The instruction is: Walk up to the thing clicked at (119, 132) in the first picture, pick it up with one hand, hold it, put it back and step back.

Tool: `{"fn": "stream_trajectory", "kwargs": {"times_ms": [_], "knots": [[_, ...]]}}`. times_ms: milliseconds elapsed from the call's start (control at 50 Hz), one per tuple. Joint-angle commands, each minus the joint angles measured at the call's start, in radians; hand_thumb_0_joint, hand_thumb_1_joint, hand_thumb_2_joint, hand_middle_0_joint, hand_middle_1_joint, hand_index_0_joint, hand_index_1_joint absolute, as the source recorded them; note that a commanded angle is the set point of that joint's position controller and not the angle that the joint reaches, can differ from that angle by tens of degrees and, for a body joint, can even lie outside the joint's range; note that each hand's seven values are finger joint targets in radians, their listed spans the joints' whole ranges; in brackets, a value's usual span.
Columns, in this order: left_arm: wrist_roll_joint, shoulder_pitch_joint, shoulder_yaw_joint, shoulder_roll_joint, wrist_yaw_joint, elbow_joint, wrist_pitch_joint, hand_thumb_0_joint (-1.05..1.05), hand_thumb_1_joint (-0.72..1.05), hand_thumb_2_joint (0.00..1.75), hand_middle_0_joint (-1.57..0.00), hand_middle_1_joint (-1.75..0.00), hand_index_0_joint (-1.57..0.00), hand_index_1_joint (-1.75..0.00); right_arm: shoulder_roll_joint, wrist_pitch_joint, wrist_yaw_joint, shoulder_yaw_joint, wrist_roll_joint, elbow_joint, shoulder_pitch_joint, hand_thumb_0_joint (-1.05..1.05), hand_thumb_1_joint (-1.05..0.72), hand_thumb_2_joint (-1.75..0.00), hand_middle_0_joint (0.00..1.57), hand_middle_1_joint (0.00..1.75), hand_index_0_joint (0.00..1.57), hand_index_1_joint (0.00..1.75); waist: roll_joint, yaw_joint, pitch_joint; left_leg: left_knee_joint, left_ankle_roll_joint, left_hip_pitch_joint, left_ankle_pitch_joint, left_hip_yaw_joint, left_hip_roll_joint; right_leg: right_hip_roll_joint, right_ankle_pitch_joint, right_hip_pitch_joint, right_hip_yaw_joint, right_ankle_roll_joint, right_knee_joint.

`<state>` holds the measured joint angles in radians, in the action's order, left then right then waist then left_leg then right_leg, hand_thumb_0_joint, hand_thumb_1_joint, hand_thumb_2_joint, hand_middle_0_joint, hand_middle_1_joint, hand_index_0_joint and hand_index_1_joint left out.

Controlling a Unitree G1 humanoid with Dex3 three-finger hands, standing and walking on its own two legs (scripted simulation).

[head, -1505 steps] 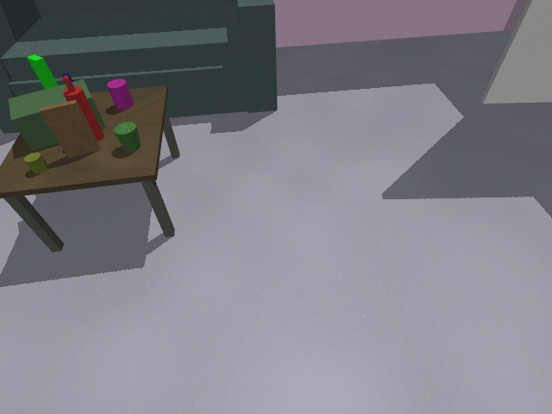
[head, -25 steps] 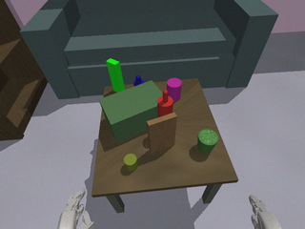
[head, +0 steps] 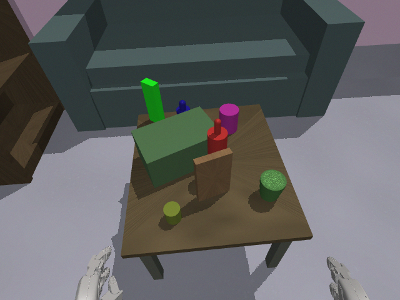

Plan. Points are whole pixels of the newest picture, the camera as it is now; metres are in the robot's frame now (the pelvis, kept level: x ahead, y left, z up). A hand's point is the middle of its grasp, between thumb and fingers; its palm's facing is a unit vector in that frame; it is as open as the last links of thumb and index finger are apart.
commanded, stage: home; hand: right
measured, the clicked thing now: (271, 187) +0.55 -0.20 -0.26
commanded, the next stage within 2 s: stand in 0.88 s
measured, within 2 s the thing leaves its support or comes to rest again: neither
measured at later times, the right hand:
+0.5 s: hand out of the picture +0.16 -0.20 -0.08, palm faces +0.00 +0.96 -0.29, open 17.6 cm
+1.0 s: hand out of the picture +0.04 -0.25 -0.10, palm faces +0.00 +0.94 -0.35, open 17.4 cm
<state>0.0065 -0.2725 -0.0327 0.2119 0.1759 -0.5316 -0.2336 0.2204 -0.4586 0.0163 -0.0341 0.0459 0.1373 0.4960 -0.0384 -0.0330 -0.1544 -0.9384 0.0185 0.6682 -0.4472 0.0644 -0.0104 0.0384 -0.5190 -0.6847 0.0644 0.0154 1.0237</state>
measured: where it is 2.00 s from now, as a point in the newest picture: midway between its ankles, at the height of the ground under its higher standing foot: outside the picture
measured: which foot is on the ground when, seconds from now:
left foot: down 0.00-1.00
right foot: down 0.00-1.00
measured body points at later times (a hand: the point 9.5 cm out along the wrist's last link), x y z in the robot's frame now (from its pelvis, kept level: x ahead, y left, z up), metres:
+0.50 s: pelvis -0.01 +0.00 +0.01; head +0.02 -0.02 +0.46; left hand +0.16 +0.25 -0.08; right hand +0.16 -0.25 -0.06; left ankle +0.01 +0.14 -0.68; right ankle +0.00 -0.12 -0.68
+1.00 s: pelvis -0.01 -0.01 +0.06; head +0.00 -0.01 +0.51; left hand +0.07 +0.27 -0.08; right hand +0.04 -0.30 -0.08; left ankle +0.01 +0.14 -0.68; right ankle -0.01 -0.12 -0.68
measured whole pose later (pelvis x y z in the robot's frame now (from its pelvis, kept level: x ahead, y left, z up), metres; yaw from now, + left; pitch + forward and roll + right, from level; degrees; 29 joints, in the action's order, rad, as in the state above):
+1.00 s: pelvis -0.01 -0.01 +0.06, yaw +0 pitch -3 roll +0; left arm -0.03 -0.16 0.03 0.30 0.00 -1.05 0.01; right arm 0.31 0.01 0.03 -0.01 -0.04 -1.02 0.22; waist 0.00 0.02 0.06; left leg -0.49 0.05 0.19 -0.24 0.03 -0.07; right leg -0.02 -0.27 -0.17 0.01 -0.01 0.49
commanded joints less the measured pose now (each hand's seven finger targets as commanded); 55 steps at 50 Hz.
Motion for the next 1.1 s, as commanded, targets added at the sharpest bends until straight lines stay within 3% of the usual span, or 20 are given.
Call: {"fn": "stream_trajectory", "kwargs": {"times_ms": [0,40,180,240,300,320,360,380,400,460,520,600,660,720,780,880,960,1000,1020,1080], "knots": [[-0.003,0.071,0.052,0.123,0.012,0.16,-0.068,0.0,0.9,0.9,-0.2,-0.3,-0.2,-0.3,0.091,0.045,0.006,-0.057,0.0,0.189,-0.021,0.0,0.58,-0.04,0.05,0.05,0.05,0.05,-0.007,-0.007,-0.073,0.146,-0.014,-0.069,0.128,0.016,0.03,-0.032,0.176,0.054,-0.014,-0.025,-0.183],[-0.005,0.07,0.054,0.123,0.012,0.157,-0.065,0.0,0.9,0.9,-0.2,-0.3,-0.2,-0.3,0.101,0.051,0.007,-0.059,-0.003,0.205,-0.01,0.0,0.58,-0.04,0.05,0.05,0.05,0.05,-0.039,0.006,-0.085,0.135,-0.018,-0.081,0.146,0.018,0.029,-0.031,0.202,0.062,-0.012,-0.018,-0.186],[-0.004,0.058,0.049,0.116,0.015,0.158,-0.065,0.0,0.9,0.9,-0.2,-0.3,-0.2,-0.3,0.112,0.05,0.008,-0.068,-0.002,0.206,-0.007,0.0,0.57,-0.04,0.05,0.05,0.05,0.05,-0.004,-0.004,-0.124,0.132,-0.013,-0.097,0.203,0.016,0.028,-0.035,0.252,0.08,-0.017,-0.025,-0.164],[-0.004,0.066,0.053,0.123,0.016,0.158,-0.064,0.0,0.9,0.9,-0.2,-0.3,-0.2,-0.3,0.087,0.05,0.005,-0.048,0.003,0.199,-0.018,0.0,0.58,-0.03,0.05,0.05,0.05,0.05,-0.012,-0.01,-0.086,0.138,-0.013,-0.079,0.17,0.017,0.029,-0.034,0.217,0.064,-0.016,-0.024,-0.172],[-0.003,0.065,0.047,0.118,0.015,0.153,-0.067,0.0,0.9,0.9,-0.2,-0.3,-0.2,-0.3,0.12,0.047,0.009,-0.078,-0.001,0.207,-0.012,0.0,0.57,-0.04,0.05,0.05,0.05,0.05,-0.021,0.003,-0.104,0.134,-0.016,-0.085,0.178,0.017,0.029,-0.034,0.23,0.07,-0.016,-0.022,-0.174],[-0.005,0.063,0.052,0.123,0.016,0.153,-0.065,0.0,0.9,0.9,-0.2,-0.3,-0.2,-0.3,0.099,0.046,0.007,-0.053,-0.001,0.194,0.002,0.0,0.56,-0.04,0.05,0.05,0.05,0.05,-0.023,-0.002,-0.091,0.134,-0.015,-0.085,0.182,0.015,0.027,-0.034,0.234,0.066,-0.017,-0.022,-0.171],[-0.005,0.067,0.048,0.115,0.016,0.157,-0.065,0.0,0.9,0.9,-0.2,-0.3,-0.2,-0.3,0.103,0.045,0.009,-0.066,-0.001,0.198,0.002,0.0,0.58,-0.03,0.05,0.05,0.05,0.05,-0.012,0.0,-0.095,0.142,-0.014,-0.093,0.181,0.014,0.026,-0.038,0.229,0.062,-0.021,-0.023,-0.168],[-0.121,0.161,0.103,0.283,-0.043,-0.078,0.053,0.0,0.9,0.9,-0.2,-0.3,-0.2,-0.3,0.23,0.28,0.039,-0.072,-0.118,-0.153,-0.238,0.0,0.57,-0.04,0.05,0.05,0.05,0.05,0.097,0.058,0.055,0.194,-0.081,-0.321,0.255,-0.099,-0.044,-0.014,0.43,0.093,0.02,-0.063,-0.198],[-0.12,0.113,0.115,0.27,-0.077,-0.083,0.099,0.0,0.9,0.9,-0.2,-0.3,-0.2,-0.3,0.242,0.356,0.031,-0.086,-0.095,-0.354,-0.2,0.0,0.59,-0.03,0.05,0.04,0.05,0.04,0.129,0.052,0.002,0.215,-0.11,-0.368,0.235,-0.14,-0.07,-0.008,0.399,0.124,0.003,-0.057,-0.206],[-0.081,0.079,0.118,0.231,-0.125,-0.113,0.134,0.0,0.9,0.9,-0.2,-0.3,-0.2,-0.3,0.262,0.441,0.014,-0.063,-0.129,-0.472,-0.207,0.0,0.61,-0.01,0.04,0.04,0.04,0.04,0.091,0.027,-0.012,0.225,-0.104,-0.353,0.35,-0.175,-0.112,-0.014,0.378,0.225,-0.003,-0.064,-0.237],[-0.068,0.116,0.124,0.265,-0.159,-0.168,0.15,0.0,0.9,0.9,-0.2,-0.3,-0.2,-0.3,0.227,0.446,0.008,-0.053,-0.098,-0.579,-0.276,0.0,0.54,-0.06,0.05,0.05,0.05,0.05,0.013,0.043,0.032,0.243,-0.062,-0.31,0.257,-0.119,-0.081,-0.012,0.348,0.278,0.044,-0.077,-0.323],[-0.069,0.125,0.119,0.255,-0.164,-0.232,0.169,0.0,0.9,0.9,-0.2,-0.3,-0.2,-0.3,0.232,0.47,0.01,-0.052,-0.091,-0.711,-0.305,0.0,0.55,-0.05,0.05,0.05,0.05,0.05,-0.014,0.046,0.075,0.284,-0.05,-0.344,0.17,-0.109,-0.077,0.009,0.266,0.284,0.081,-0.079,-0.426],[-0.06,0.138,0.122,0.267,-0.162,-0.266,0.176,0.0,0.9,0.9,-0.2,-0.3,-0.2,-0.3,0.242,0.489,0.013,-0.048,-0.093,-0.804,-0.303,0.0,0.55,-0.05,0.05,0.05,0.05,0.05,-0.009,0.048,0.08,0.316,-0.045,-0.423,0.256,-0.104,-0.081,0.019,0.327,0.31,0.084,-0.077,-0.469],[-0.054,0.144,0.123,0.284,-0.159,-0.309,0.184,0.0,0.9,0.9,-0.2,-0.3,-0.2,-0.3,0.243,0.491,0.015,-0.04,-0.088,-0.883,-0.304,0.0,0.54,-0.05,0.05,0.05,0.05,0.05,-0.024,0.053,0.111,0.356,-0.04,-0.454,0.272,-0.094,-0.079,0.037,0.348,0.343,0.104,-0.073,-0.551],[-0.047,0.135,0.121,0.287,-0.155,-0.357,0.193,0.0,0.9,0.9,-0.2,-0.3,-0.2,-0.3,0.253,0.493,0.019,-0.033,-0.085,-0.956,-0.298,0.0,0.54,-0.06,0.05,0.05,0.05,0.05,-0.005,0.048,0.098,0.404,-0.035,-0.489,0.357,-0.095,-0.092,0.042,0.456,0.429,0.089,-0.067,-0.576],[-0.039,0.125,0.115,0.291,-0.155,-0.435,0.208,0.0,0.9,0.9,-0.2,-0.3,-0.2,-0.3,0.259,0.495,0.025,-0.02,-0.081,-1.058,-0.286,0.0,0.54,-0.06,0.05,0.05,0.05,0.05,0.028,0.044,0.131,0.494,-0.027,-0.512,0.379,-0.098,-0.11,0.039,0.456,0.503,0.073,-0.059,-0.624],[-0.037,0.139,0.111,0.291,-0.159,-0.479,0.218,0.0,0.9,0.9,-0.2,-0.3,-0.2,-0.3,0.269,0.495,0.028,-0.015,-0.081,-1.106,-0.308,0.0,0.55,-0.05,0.05,0.05,0.05,0.05,0.042,0.035,0.178,0.552,-0.022,-0.502,0.296,-0.101,-0.114,0.04,0.364,0.509,0.071,-0.057,-0.676],[-0.036,0.15,0.108,0.29,-0.162,-0.498,0.218,0.0,0.9,0.9,-0.2,-0.3,-0.2,-0.3,0.268,0.496,0.027,-0.012,-0.079,-1.127,-0.311,0.0,0.39,-0.21,0.2,0.21,0.2,0.21,0.049,0.036,0.187,0.573,-0.02,-0.504,0.284,-0.106,-0.116,0.04,0.348,0.519,0.065,-0.054,-0.692],[-0.035,0.153,0.107,0.287,-0.163,-0.507,0.218,0.0,0.9,0.9,-0.2,-0.3,-0.2,-0.3,0.265,0.496,0.026,-0.009,-0.079,-1.136,-0.312,0.0,0.31,-0.29,0.2,0.29,0.2,0.29,0.051,0.035,0.185,0.581,-0.02,-0.509,0.295,-0.108,-0.119,0.039,0.361,0.528,0.063,-0.054,-0.693],[-0.034,0.152,0.104,0.289,-0.166,-0.529,0.218,0.0,0.9,0.9,-0.2,-0.3,-0.2,-0.3,0.265,0.498,0.026,-0.005,-0.078,-1.155,-0.326,0.0,0.07,-0.53,0.2,0.3,0.2,0.3,0.062,0.028,0.185,0.598,-0.018,-0.517,0.283,-0.113,-0.12,0.041,0.356,0.533,0.058,-0.049,-0.707]]}}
